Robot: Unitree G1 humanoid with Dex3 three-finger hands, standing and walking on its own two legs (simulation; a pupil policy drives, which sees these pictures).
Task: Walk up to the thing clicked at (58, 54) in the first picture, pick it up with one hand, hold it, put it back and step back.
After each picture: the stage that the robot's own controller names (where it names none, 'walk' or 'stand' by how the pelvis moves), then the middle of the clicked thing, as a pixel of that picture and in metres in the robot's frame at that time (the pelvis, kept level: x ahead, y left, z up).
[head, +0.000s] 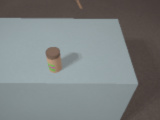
stand; (54, 60) +0.56 +0.15 -0.06
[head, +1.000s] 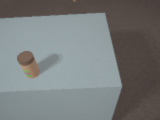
walk; (29, 65) +0.49 +0.26 -0.04
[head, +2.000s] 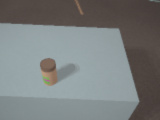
stand; (49, 72) +0.48 +0.17 -0.05
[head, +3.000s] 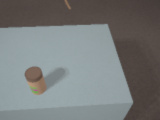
stand; (36, 81) +0.43 +0.20 -0.06
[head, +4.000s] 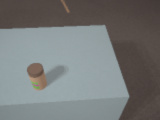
stand; (37, 77) +0.46 +0.21 -0.06
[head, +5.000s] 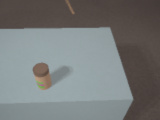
stand; (42, 76) +0.47 +0.19 -0.07
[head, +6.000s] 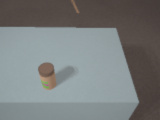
stand; (47, 76) +0.47 +0.17 -0.07
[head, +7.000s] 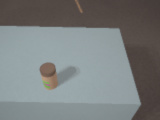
stand; (49, 76) +0.46 +0.16 -0.07
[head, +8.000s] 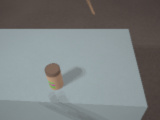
rise first; (54, 77) +0.47 +0.17 -0.06
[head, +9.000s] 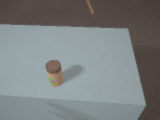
go down; (54, 73) +0.48 +0.17 -0.06
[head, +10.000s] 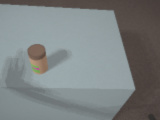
go down; (38, 59) +0.50 +0.15 -0.02
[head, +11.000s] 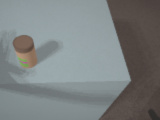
go down; (26, 52) +0.49 +0.17 +0.00
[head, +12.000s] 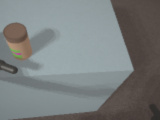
close in; (19, 42) +0.49 +0.17 +0.03
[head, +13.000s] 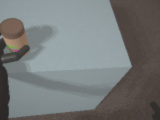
close; (16, 38) +0.50 +0.17 +0.04
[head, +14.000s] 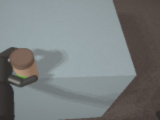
lift; (25, 67) +0.41 +0.16 +0.03
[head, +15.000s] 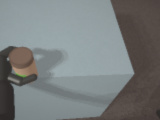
lift; (24, 66) +0.41 +0.16 +0.03
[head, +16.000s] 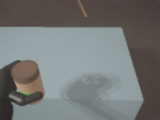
lift; (29, 83) +0.30 +0.17 +0.14
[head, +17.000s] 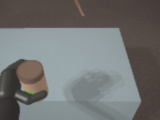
hold; (34, 82) +0.31 +0.15 +0.13
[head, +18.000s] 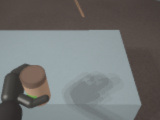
hold; (36, 86) +0.30 +0.15 +0.12
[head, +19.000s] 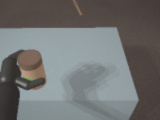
crouch; (33, 70) +0.36 +0.16 +0.13
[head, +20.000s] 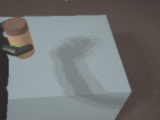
lower; (20, 39) +0.46 +0.18 +0.14
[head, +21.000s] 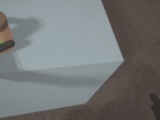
lower; out of the picture +0.51 +0.18 +0.05
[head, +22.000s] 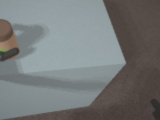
lower; (4, 41) +0.49 +0.18 +0.05
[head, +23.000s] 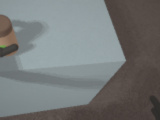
lower; (3, 36) +0.50 +0.18 +0.05
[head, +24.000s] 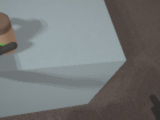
lower; (2, 34) +0.50 +0.18 +0.05
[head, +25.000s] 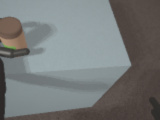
open; (13, 38) +0.49 +0.16 +0.04
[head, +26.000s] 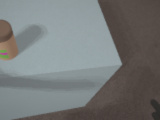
sink last; (3, 41) +0.49 +0.18 +0.04
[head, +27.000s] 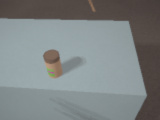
sink last; (53, 64) +0.50 +0.17 +0.00
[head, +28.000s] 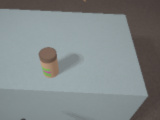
stand; (49, 63) +0.47 +0.15 +0.00
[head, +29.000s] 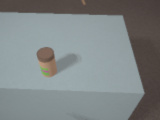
stand; (47, 62) +0.48 +0.16 +0.00
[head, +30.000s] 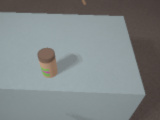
stand; (48, 63) +0.48 +0.16 +0.00
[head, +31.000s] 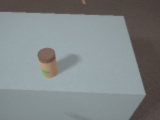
stand; (48, 63) +0.48 +0.16 +0.00
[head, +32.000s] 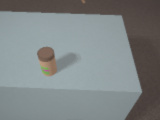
stand; (47, 62) +0.49 +0.16 -0.01
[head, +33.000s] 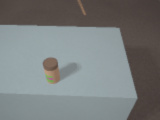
stand; (51, 71) +0.50 +0.16 -0.06
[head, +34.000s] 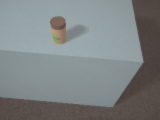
walk; (58, 31) +0.62 +0.12 -0.04
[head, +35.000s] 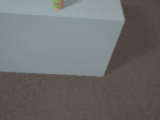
walk; out of the picture +0.90 +0.17 -0.04
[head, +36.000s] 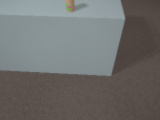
stand; (70, 2) +1.09 +0.13 -0.04
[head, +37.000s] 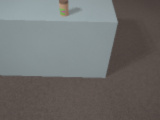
stand; (64, 7) +1.09 +0.14 -0.06
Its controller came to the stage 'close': yes
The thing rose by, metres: 0.20
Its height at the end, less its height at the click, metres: +0.00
